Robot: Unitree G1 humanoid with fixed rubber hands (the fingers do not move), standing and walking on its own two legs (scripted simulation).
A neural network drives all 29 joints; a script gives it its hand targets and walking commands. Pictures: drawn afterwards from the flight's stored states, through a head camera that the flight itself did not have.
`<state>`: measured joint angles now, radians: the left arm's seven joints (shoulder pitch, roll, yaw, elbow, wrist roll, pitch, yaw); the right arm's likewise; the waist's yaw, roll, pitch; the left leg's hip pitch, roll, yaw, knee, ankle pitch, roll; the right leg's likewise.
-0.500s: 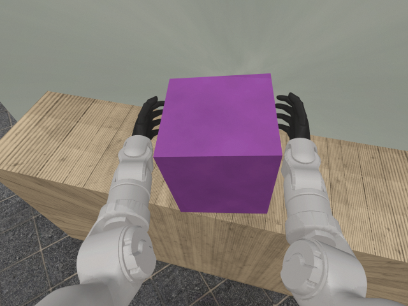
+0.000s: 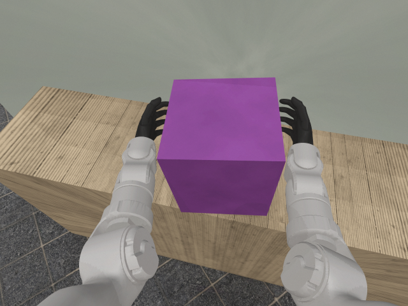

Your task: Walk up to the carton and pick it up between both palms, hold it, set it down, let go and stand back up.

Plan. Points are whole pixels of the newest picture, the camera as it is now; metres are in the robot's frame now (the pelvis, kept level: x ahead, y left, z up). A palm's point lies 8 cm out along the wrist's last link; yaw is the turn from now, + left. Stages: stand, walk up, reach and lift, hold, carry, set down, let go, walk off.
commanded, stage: set down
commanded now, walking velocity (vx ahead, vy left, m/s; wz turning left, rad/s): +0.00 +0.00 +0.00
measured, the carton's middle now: (223, 151) +0.44 -0.05 +0.00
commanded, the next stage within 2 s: none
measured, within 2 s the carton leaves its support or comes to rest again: rests again in 1.68 s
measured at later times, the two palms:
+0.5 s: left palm (151, 137) +0.44 +0.10 +0.07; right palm (304, 143) +0.40 -0.20 +0.08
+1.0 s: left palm (156, 137) +0.45 +0.09 +0.06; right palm (305, 148) +0.39 -0.20 +0.06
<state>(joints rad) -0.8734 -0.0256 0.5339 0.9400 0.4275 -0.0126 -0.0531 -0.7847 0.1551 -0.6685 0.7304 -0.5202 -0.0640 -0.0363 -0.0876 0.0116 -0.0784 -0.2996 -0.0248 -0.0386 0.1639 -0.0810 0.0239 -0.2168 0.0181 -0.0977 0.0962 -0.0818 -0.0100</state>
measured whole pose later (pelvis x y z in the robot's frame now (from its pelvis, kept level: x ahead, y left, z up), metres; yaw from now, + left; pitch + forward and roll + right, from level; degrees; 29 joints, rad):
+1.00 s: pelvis -0.01 +0.00 +0.00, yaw -1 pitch +14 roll +0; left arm -0.92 -0.08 0.62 0.88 0.51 -0.08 -0.09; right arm -0.77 0.18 -0.70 0.63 -0.54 -0.09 -0.01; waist -0.07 -0.02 -0.02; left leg -0.32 -0.02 -0.02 0.13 -0.05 0.02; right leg -0.26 0.01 -0.09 0.11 -0.08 -0.02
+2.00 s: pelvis -0.03 +0.01 -0.02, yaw -6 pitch +27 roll -2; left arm -1.11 0.26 0.16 1.43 -0.03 -0.26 0.05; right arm -1.03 -0.11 -0.24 1.30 0.05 -0.20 -0.12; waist -0.07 0.01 -0.28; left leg -0.71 0.00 0.04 0.35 -0.11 0.03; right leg -0.64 0.04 0.00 0.23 -0.07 -0.01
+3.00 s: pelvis -0.03 +0.01 -0.01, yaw -5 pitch +18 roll -2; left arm -1.29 0.44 -0.10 1.35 -0.35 0.08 0.00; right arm -1.25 -0.33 0.03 1.28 0.36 0.15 -0.09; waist -0.09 0.01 -0.24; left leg -0.55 0.01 0.01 0.38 -0.14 0.02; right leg -0.46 0.04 -0.02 0.25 -0.10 -0.01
